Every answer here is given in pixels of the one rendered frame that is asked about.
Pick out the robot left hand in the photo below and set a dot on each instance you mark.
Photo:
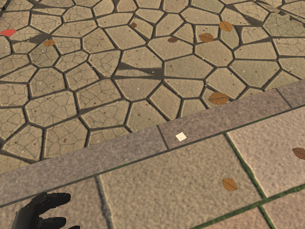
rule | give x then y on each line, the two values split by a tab
28	217

